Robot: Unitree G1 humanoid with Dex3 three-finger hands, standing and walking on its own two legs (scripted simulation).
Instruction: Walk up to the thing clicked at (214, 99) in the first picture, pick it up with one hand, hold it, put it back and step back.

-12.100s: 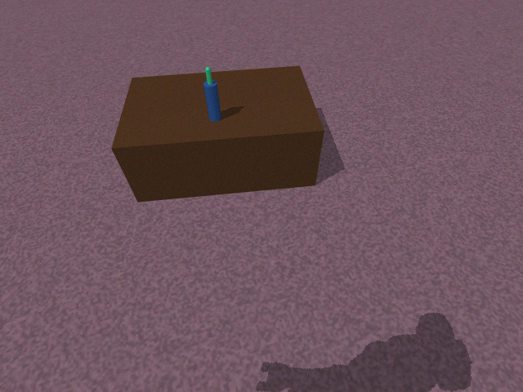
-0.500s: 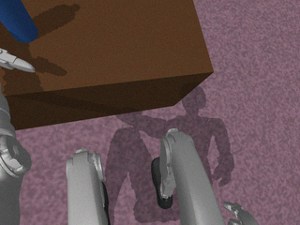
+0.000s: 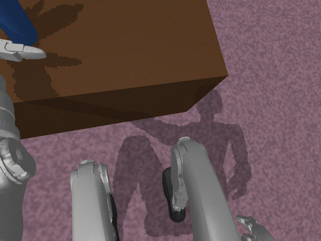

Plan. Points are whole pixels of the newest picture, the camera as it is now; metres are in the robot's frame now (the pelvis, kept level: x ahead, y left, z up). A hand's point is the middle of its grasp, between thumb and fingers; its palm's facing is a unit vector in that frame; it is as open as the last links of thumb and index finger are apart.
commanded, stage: close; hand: left
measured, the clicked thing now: out of the picture +0.62 +0.22 +0.06
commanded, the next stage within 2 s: settle in 0.38 s
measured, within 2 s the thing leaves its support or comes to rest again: leaves its support in 0.80 s
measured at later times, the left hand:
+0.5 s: hand (1, 13) +0.59 +0.22 +0.03, palm faces +0.16 -0.99 -0.01, open 8.5 cm
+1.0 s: hand out of the picture +0.60 +0.21 +0.08, palm faces +0.18 -0.98 -0.03, open 9.0 cm
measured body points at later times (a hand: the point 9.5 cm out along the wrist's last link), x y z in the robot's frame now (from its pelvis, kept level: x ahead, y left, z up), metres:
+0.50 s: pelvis +0.00 +0.00 +0.01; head +0.24 +0.05 +0.39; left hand +0.58 +0.27 +0.03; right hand +0.04 -0.27 -0.09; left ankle +0.07 +0.12 -0.39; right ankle +0.11 -0.14 -0.39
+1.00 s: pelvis +0.01 +0.00 +0.05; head +0.24 +0.03 +0.43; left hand +0.58 +0.26 +0.08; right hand +0.04 -0.26 -0.07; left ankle +0.07 +0.12 -0.39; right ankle +0.11 -0.14 -0.39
